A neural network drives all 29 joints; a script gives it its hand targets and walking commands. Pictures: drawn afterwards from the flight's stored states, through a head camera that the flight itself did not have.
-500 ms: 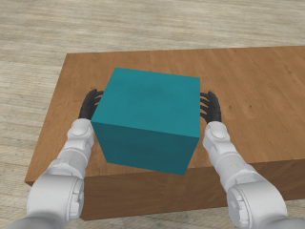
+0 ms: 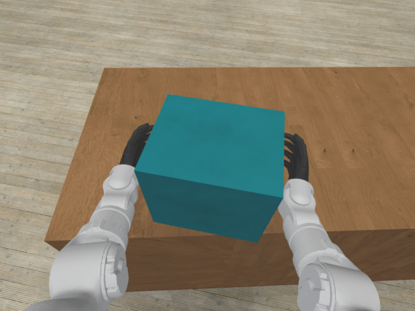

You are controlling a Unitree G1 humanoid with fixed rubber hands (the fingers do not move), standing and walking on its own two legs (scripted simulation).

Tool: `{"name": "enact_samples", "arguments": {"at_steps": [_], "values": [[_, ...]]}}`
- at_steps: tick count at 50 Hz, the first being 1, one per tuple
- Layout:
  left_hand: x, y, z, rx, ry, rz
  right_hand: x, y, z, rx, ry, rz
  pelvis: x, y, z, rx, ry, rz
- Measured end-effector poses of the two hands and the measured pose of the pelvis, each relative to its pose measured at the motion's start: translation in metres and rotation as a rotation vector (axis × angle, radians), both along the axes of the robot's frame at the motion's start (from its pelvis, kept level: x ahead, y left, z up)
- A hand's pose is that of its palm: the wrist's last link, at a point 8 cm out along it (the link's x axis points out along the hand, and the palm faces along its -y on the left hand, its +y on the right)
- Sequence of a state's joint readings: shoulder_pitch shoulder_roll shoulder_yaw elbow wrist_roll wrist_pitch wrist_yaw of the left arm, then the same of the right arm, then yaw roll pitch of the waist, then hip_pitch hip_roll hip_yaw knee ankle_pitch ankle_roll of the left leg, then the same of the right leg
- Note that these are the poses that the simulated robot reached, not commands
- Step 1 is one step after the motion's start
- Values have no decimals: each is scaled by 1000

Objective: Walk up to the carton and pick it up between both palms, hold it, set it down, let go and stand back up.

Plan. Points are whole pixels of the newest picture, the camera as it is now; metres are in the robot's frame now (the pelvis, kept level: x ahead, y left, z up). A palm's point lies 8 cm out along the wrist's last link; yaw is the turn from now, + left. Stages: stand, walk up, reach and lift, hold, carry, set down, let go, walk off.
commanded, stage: reach and lift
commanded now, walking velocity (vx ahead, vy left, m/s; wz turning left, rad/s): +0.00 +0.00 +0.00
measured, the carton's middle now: (214, 171) +0.39 -0.02 +0.01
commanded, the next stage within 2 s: none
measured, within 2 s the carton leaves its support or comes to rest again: leaves its support in 1.12 s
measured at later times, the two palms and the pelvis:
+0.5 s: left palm (132, 161) +0.40 +0.15 +0.04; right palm (295, 175) +0.35 -0.18 +0.03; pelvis +0.03 +0.00 +0.01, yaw +0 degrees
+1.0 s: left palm (132, 161) +0.40 +0.15 +0.05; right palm (295, 175) +0.35 -0.18 +0.04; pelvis +0.03 +0.00 +0.01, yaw +0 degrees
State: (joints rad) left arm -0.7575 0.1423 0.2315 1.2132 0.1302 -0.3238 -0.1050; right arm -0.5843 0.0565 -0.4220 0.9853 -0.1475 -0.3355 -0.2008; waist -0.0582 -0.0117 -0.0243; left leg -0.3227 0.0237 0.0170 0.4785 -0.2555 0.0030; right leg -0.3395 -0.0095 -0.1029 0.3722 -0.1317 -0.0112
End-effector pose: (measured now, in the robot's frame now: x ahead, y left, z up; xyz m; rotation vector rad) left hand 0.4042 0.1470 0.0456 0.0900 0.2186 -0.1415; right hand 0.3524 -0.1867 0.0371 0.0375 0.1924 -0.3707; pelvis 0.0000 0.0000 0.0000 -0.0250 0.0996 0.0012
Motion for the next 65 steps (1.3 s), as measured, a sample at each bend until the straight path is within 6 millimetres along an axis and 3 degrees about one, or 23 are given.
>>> {"name": "enact_samples", "arguments": {"at_steps": [15,29,49,65], "values": [[0,0,-2,-2,-9,7,0,3,-3,-20,-28,-25,26,3,8,-3,-41,-5],[0,0,-2,-5,-11,10,-1,3,-2,-54,-28,-21,34,3,9,-6,-69,-6],[-2,1,0,10,-30,11,-2,4,-2,-64,-55,-15,32,1,9,-7,-34,0],[-12,1,6,15,-117,47,2,1,13,-103,-128,35,11,-7,9,2,24,7]]}}
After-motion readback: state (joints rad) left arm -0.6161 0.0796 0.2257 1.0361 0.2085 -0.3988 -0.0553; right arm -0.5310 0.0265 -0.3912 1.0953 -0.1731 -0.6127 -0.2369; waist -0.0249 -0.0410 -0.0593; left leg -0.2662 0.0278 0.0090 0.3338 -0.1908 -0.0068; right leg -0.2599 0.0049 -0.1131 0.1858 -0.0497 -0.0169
